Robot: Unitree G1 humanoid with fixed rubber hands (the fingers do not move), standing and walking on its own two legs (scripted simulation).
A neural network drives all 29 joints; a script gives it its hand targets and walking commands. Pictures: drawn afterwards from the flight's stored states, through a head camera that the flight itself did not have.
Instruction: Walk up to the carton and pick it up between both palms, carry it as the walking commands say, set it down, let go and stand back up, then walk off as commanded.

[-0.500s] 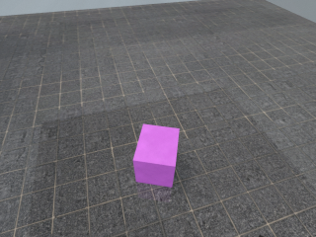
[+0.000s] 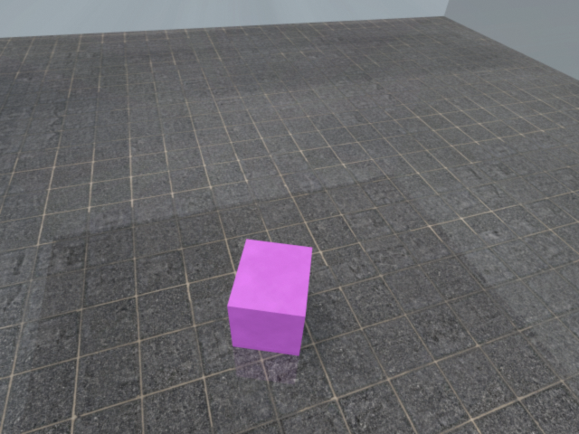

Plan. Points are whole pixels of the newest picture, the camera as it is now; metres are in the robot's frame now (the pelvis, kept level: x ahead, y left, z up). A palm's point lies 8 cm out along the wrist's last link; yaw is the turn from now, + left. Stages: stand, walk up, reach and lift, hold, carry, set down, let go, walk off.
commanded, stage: walk off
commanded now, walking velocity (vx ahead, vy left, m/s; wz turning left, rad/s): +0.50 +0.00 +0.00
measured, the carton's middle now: (272, 296) +0.73 +0.06 -0.63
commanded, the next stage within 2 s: none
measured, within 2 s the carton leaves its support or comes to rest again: neither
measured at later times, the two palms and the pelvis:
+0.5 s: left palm (147, 339) +0.31 +0.26 -0.13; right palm out of the picture +0.05 -0.14 -0.12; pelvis +0.20 +0.04 +0.01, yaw -3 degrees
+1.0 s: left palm (176, 286) +0.44 +0.25 -0.15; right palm (390, 226) +0.60 -0.22 -0.10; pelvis +0.49 +0.01 +0.00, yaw -3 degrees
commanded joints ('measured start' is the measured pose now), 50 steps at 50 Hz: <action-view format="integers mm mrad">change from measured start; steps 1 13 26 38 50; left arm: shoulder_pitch -107 -127 -425 -23 -34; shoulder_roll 206 -15 -19 26 137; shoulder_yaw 55 29 -8 36 50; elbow -75 31 -97 105 105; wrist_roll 4 -7 -11 -11 -21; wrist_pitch -47 -35 -89 -104 -114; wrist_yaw -1 -41 -25 28 -9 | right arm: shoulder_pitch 100 152 222 -51 55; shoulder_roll -79 -23 8 111 -45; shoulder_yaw -24 3 37 33 -30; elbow -28 91 219 82 79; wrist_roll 22 12 10 19 -12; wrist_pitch -89 -122 -125 -115 -120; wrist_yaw -25 -63 -82 -40 -36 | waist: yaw -112 -34 -47 37 -140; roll -56 82 120 -27 243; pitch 150 54 173 71 26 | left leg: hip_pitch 314 399 453 -208 303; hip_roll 93 220 189 126 104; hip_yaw -147 -160 -3 -72 -20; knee -327 -578 -383 495 -235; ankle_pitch -64 101 935 15 59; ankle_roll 56 -12 135 86 43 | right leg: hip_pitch -407 -565 -507 -104 -270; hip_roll -137 -84 -13 -325 -172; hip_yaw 168 -101 -269 138 -97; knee -16 629 18 -320 160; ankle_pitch -192 245 214 160 364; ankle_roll -87 -21 -10 -210 -113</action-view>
